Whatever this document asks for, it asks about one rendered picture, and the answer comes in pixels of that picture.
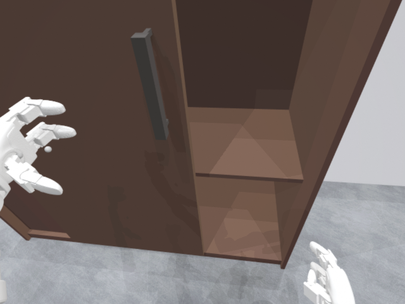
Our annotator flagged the left robot hand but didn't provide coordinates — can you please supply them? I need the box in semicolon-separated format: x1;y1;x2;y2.
0;97;77;195

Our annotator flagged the wardrobe door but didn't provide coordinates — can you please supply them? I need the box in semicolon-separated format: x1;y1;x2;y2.
3;180;66;233
0;0;204;256

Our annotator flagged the handle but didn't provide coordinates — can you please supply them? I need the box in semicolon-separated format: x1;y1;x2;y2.
130;28;169;140

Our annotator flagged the right robot hand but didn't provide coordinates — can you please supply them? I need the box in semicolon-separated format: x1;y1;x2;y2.
304;241;355;304

